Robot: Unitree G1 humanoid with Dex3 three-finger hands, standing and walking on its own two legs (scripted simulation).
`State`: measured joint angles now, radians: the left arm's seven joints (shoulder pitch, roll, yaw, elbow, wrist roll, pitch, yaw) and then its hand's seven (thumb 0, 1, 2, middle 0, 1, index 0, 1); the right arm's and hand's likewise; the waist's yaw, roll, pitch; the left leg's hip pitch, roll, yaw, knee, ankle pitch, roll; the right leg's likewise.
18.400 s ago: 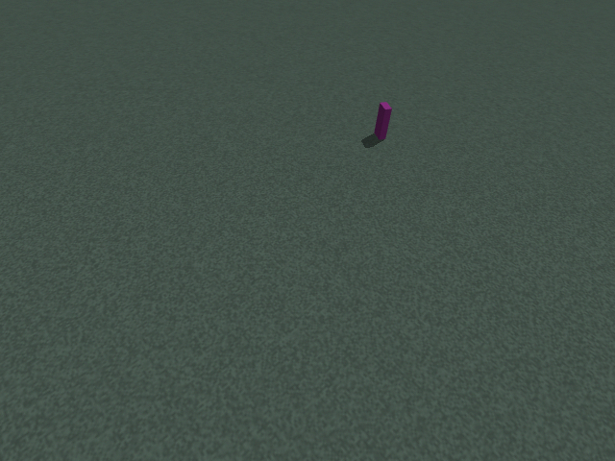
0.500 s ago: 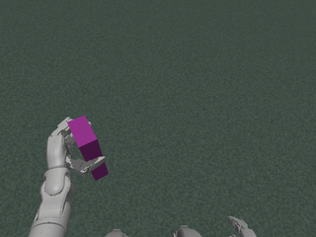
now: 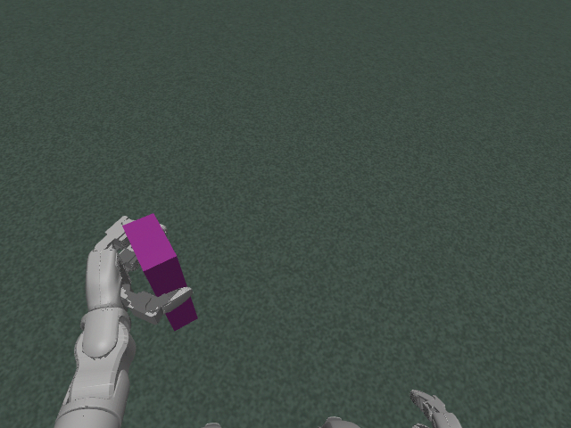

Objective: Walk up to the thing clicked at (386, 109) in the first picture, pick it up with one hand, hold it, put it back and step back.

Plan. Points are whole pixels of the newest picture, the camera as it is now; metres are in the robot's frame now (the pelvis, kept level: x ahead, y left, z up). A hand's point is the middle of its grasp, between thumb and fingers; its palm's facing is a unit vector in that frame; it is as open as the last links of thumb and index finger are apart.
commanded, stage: crouch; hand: left
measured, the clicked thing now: (165, 278) +0.33 +0.16 +0.01
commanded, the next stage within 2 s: lower in 1.80 s
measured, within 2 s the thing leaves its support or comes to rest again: neither
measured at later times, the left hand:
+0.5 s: hand (162, 289) +0.35 +0.18 -0.07, palm faces +0.27 -0.96 -0.04, open 11.1 cm
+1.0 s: hand (171, 325) +0.38 +0.23 -0.31, palm faces +0.34 -0.94 -0.05, open 11.1 cm
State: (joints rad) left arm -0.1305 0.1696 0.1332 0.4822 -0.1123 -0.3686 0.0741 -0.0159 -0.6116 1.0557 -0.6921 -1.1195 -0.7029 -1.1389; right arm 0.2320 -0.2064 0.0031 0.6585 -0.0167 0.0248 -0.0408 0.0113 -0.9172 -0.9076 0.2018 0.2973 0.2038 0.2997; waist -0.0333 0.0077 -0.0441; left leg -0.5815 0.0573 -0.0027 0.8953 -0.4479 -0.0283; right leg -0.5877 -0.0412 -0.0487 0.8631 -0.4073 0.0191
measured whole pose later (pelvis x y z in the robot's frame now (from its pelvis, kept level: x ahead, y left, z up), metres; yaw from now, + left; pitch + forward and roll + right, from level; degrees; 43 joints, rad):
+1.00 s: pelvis -0.07 +0.00 -0.26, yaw -2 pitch +34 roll -3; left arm -0.63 0.37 0.49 1.14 -0.05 -0.80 0.04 -0.02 -0.61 1.05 -0.70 -1.11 -0.71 -1.13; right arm 0.10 -0.25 0.02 0.74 -0.12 0.01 0.09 0.01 -0.91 -0.91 0.20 0.30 0.20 0.30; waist -0.14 -0.01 -0.16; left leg -1.87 0.04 -0.08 1.98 -0.70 -0.04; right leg -1.87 -0.06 -0.04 1.93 -0.65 0.01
